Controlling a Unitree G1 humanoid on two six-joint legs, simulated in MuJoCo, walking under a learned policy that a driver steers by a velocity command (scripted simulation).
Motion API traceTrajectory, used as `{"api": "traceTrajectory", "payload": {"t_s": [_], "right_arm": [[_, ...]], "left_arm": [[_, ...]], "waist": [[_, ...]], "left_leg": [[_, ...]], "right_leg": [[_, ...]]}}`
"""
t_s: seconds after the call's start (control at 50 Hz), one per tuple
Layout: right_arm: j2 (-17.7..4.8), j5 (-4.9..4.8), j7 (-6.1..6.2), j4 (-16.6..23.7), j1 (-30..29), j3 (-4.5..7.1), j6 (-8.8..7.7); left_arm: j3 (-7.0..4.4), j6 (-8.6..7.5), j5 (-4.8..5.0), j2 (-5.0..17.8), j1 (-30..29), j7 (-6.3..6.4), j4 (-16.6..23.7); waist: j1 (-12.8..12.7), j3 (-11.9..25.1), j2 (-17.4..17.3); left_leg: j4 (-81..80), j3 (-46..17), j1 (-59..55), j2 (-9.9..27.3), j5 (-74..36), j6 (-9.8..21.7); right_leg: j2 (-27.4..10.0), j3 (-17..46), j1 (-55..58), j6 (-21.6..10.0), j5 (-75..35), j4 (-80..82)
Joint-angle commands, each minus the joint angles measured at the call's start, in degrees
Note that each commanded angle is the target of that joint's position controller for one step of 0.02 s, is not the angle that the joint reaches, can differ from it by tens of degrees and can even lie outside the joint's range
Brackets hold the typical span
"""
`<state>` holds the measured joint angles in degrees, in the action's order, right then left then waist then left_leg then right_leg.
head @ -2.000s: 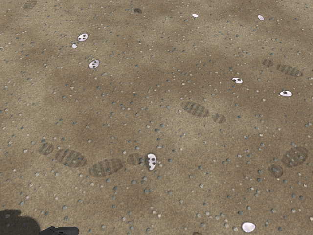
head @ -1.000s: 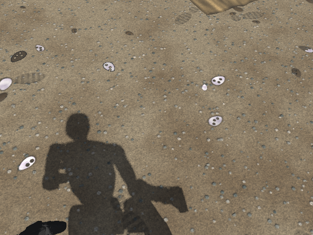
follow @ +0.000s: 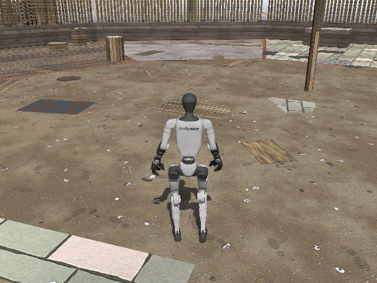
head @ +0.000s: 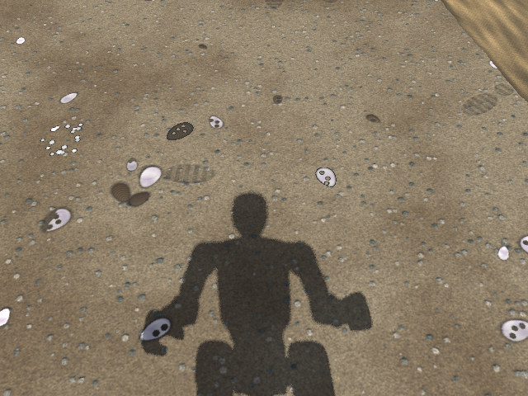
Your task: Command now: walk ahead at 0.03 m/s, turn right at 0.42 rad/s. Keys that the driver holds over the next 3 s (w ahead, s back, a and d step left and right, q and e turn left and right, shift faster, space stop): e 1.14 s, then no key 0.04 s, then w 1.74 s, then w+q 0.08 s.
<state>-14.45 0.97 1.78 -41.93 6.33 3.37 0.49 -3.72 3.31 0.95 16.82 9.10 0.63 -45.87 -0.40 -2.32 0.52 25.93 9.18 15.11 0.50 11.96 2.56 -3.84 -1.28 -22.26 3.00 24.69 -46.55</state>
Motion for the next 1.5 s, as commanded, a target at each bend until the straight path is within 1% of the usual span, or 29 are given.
{"api": "traceTrajectory", "payload": {"t_s": [0.02, 0.06, 0.08, 0.1, 0.12, 0.14, 0.16, 0.2, 0.34, 0.48, 0.56, 0.58, 0.6, 0.62, 0.64, 0.68, 0.78, 0.92, 0.98, 1.0, 1.02, 1.04, 1.06, 1.08, 1.1, 1.2, 1.28, 1.42, 1.5], "right_arm": [[-10.22, -0.71, 0.48, 2.72, -1.16, 3.10, 0.17], [-10.55, -1.87, 0.66, 2.12, -2.00, 3.38, 0.76], [-9.47, -2.11, 0.56, 0.89, 0.61, 3.33, 0.80], [-6.50, 0.12, 0.18, 2.21, 0.51, 2.62, 0.44], [-6.34, 0.70, 0.43, 5.06, -5.80, 2.39, 0.12], [-8.18, 0.15, 0.36, 4.87, -6.93, 2.95, 0.03], [-8.47, -0.89, 0.31, 4.16, -5.87, 3.25, 0.12], [-9.42, -0.44, 1.12, 2.50, -3.76, 3.75, 0.35], [-7.03, -1.17, 0.93, 2.47, -4.46, 2.96, -0.36], [-8.20, -1.66, -0.34, 2.42, -3.97, 3.09, -1.63], [-8.92, -1.74, -1.34, 0.77, 1.70, 3.61, -2.86], [-11.79, -1.00, -1.12, 0.66, 3.19, 4.28, -2.78], [-16.17, 0.03, -0.65, 1.56, 0.74, 4.85, -2.12], [-14.19, 1.47, -0.92, 1.85, 1.76, 4.41, -2.16], [-11.43, 0.97, -0.83, 2.68, -0.26, 3.43, -2.33], [-8.76, -0.45, -0.33, 3.21, -3.66, 2.60, -2.00], [-10.32, -0.15, 1.06, 2.11, 0.91, 2.69, -0.82], [-14.14, -1.38, -0.51, 2.37, -0.33, 3.91, -0.15], [-13.51, -2.98, -0.90, 1.68, -0.96, 3.77, -0.33], [-11.03, -2.41, -1.21, 0.18, 2.82, 3.14, -0.53], [-6.56, 1.06, -1.47, 2.17, 2.88, 1.58, -0.56], [-8.27, 0.49, -0.76, 4.75, -2.66, 1.98, -0.68], [-10.57, -0.83, -0.32, 4.82, -4.36, 2.69, -0.41], [-11.07, -1.35, -0.07, 4.58, -3.84, 3.01, -0.26], [-11.20, -0.93, 0.37, 3.41, -2.83, 3.26, -0.13], [-9.85, -1.15, -0.15, 2.09, 1.03, 2.96, -0.11], [-9.17, -1.65, -1.42, 3.43, -3.09, 2.19, -1.36], [-8.70, -2.31, -3.17, 3.60, -3.75, 1.33, -5.06], [-8.34, -2.33, -3.31, 0.96, 3.84, 1.32, -6.37]], "left_arm": [[-1.21, -0.65, 0.23, 4.39, 0.06, -0.96, 4.04], [-1.53, -0.63, 0.14, 4.61, 3.23, -1.61, 3.23], [-2.25, -0.64, -0.31, 7.04, 4.10, -1.39, 3.29], [-3.93, -0.75, -0.59, 13.99, 5.54, -0.24, 3.95], [-4.03, -1.39, -2.09, 15.90, 5.76, -0.49, 5.07], [-3.58, -2.66, -2.76, 14.18, 5.54, -0.82, 5.72], [-3.35, -3.62, -2.20, 13.13, 2.99, -0.66, 5.86], [-2.73, -3.78, 0.00, 10.52, -1.01, 0.13, 6.60], [-3.04, -2.45, -0.02, 11.40, 1.06, 1.54, 7.43], [-3.31, -1.48, -0.12, 11.97, -1.53, 0.93, 9.06], [-2.86, -0.77, 0.90, 10.82, -4.45, 1.40, 10.45], [-2.24, -0.84, 0.40, 8.68, -2.57, 1.51, 10.70], [-1.57, -1.25, -0.21, 5.93, 1.70, 1.24, 10.92], [-2.94, -1.70, -0.25, 10.45, 1.77, 1.25, 10.93], [-4.18, -1.66, 0.00, 13.75, 2.81, 1.16, 9.96], [-4.42, -0.57, 0.18, 12.28, 3.25, 1.31, 8.41], [-2.71, -0.31, 0.77, 7.57, -2.08, 0.48, 12.13], [-2.25, 0.18, 0.27, 7.34, -0.95, -1.12, 14.16], [-3.03, 0.59, 0.20, 7.58, 3.92, -1.59, 13.01], [-3.99, 0.50, 0.10, 9.90, 6.44, -1.01, 12.43], [-5.58, 0.09, -0.02, 17.33, 8.36, 0.12, 13.63], [-4.93, -1.55, -2.20, 17.37, 7.77, -0.70, 15.21], [-4.31, -2.87, -2.45, 14.93, 6.49, -1.19, 14.89], [-3.86, -3.55, -1.66, 13.32, 4.02, -0.97, 14.35], [-3.41, -3.52, -0.77, 11.78, 1.69, -0.55, 14.48], [-1.92, -3.23, -0.77, 9.13, 0.98, 0.86, 14.78], [-1.75, -3.79, -0.78, 9.64, 4.28, 0.84, 12.94], [-1.78, -5.06, -0.32, 11.31, 6.38, -0.43, 10.49], [-0.78, -4.88, -0.15, 9.02, 5.20, -0.99, 10.00]], "waist": [[0.11, 7.23, -6.45], [-2.08, 7.87, -6.75], [-1.92, 7.11, -3.40], [-0.10, 7.76, 11.62], [-3.11, 6.76, 17.02], [-4.04, 8.55, 8.92], [-2.00, 7.50, 6.73], [-0.02, 6.60, 4.59], [-0.78, 7.50, 6.44], [-1.23, 6.27, 9.25], [2.12, 7.14, 8.71], [1.35, 8.85, 3.78], [-2.93, 8.13, -12.16], [-1.02, 7.63, -14.49], [-1.72, 6.31, -9.74], [-2.17, 3.94, -7.51], [2.07, 4.17, -10.02], [2.00, 5.72, -10.87], [-1.18, 6.00, -9.03], [-1.42, 6.92, -2.78], [-0.02, 7.76, 16.27], [-3.24, 10.14, 14.82], [-3.45, 8.69, 8.87], [-1.65, 6.23, 7.63], [-0.59, 5.45, 5.46], [0.73, 8.47, 6.59], [-2.29, 3.82, 9.77], [-3.63, -0.03, 7.12], [1.28, 1.69, 4.77]], "left_leg": [[-4.93, -12.12, -10.22, 18.09, -23.76, 10.97], [-0.18, -8.58, -8.48, 16.28, -21.43, 7.40], [5.04, -5.32, -4.45, 13.28, -13.51, 2.91], [19.84, 0.83, 9.31, 6.48, 3.68, -3.25], [31.61, -4.14, 21.68, -2.19, 27.17, -6.31], [39.19, -10.82, 23.20, -1.08, 27.29, -6.13], [40.65, -12.44, 24.20, 0.00, 22.04, -5.60], [38.02, -13.32, 24.48, 1.01, 14.97, -6.13], [25.60, -13.75, 18.71, -1.31, 7.61, -8.35], [12.98, -14.62, 9.06, -3.10, 8.80, -7.50], [-5.90, -13.62, -2.62, -2.52, -4.03, -5.05], [-7.28, -19.15, -9.94, 4.95, -9.72, -2.34], [-6.96, -32.06, -14.75, 16.38, -24.90, 4.92], [-7.82, -39.23, -11.35, 23.41, -28.02, 13.14], [-7.62, -34.86, -9.57, 22.01, -25.09, 13.60], [-7.26, -24.89, -8.31, 15.06, -16.82, 9.05], [-8.18, -17.56, -13.75, 14.23, -20.49, 10.60], [-6.41, -11.87, -10.84, 16.87, -21.91, 9.68], [0.76, -8.39, -7.22, 15.78, -16.51, 4.94], [8.74, -4.33, -1.15, 12.83, -8.69, 0.58], [27.94, 0.42, 15.96, 5.25, 21.06, -5.65], [39.45, -8.90, 21.86, -0.30, 29.18, -6.81], [43.73, -12.11, 22.45, 1.17, 25.65, -6.19], [42.93, -12.88, 22.65, 2.16, 20.16, -5.33], [41.06, -13.34, 22.44, 2.81, 16.00, -5.27], [35.51, -12.19, 17.50, 1.14, 6.46, -7.05], [21.68, -11.56, 18.03, 1.60, 4.09, -6.40], [8.13, -9.83, 10.89, 1.11, 5.71, -2.95], [-0.38, -7.97, -4.69, -0.46, 0.08, -0.35]], "right_leg": [[0.53, -1.78, 0.33, -1.21, -1.59, 5.41], [2.59, -3.93, 7.13, -3.46, -10.86, 16.98], [1.75, 0.10, 11.80, -5.89, -20.14, 23.46], [-10.71, 17.39, 21.04, -11.46, -41.91, 24.88], [-19.71, 30.01, 21.83, -23.00, -52.00, 26.14], [-18.08, 27.62, 21.72, -24.22, -49.47, 26.64], [-14.54, 22.64, 21.70, -20.96, -46.76, 25.90], [-10.85, 18.87, 21.16, -16.54, -44.10, 25.40], [-7.46, 19.62, 20.53, -15.92, -39.59, 25.08], [-6.05, 27.06, 14.73, -15.67, -32.80, 23.72], [-2.17, 29.31, 12.32, -11.47, -29.08, 19.07], [0.84, 26.22, 6.98, -8.54, -18.16, 13.69], [10.43, 15.35, -3.98, -4.80, 5.35, 2.30], [10.23, 11.69, -8.91, -2.00, 15.36, -11.04], [7.33, 11.73, -9.52, -0.69, 11.73, -18.62], [5.92, 10.05, -10.90, 1.16, 4.51, -22.60], [3.45, 4.97, -12.90, 3.53, -0.78, -14.47], [1.96, -1.02, -0.02, 0.99, -2.51, 3.98], [4.05, -3.08, 9.92, -3.16, -12.88, 19.12], [2.92, 1.32, 18.15, -5.53, -22.22, 24.08], [-12.90, 23.15, 28.41, -12.15, -46.91, 24.31], [-19.82, 32.79, 22.51, -23.57, -48.45, 25.66], [-16.84, 28.29, 20.67, -22.86, -42.07, 27.11], [-13.18, 23.74, 18.70, -19.37, -36.45, 27.30], [-10.54, 21.44, 17.98, -16.57, -32.03, 27.20], [-6.93, 17.68, 17.41, -15.87, -28.54, 28.31], [-7.22, 23.16, 16.83, -15.81, 1.99, 34.39], [-8.18, 25.29, 13.08, -16.49, 4.29, 34.44], [-4.92, 23.34, 5.82, -13.96, 3.82, 29.48]]}}
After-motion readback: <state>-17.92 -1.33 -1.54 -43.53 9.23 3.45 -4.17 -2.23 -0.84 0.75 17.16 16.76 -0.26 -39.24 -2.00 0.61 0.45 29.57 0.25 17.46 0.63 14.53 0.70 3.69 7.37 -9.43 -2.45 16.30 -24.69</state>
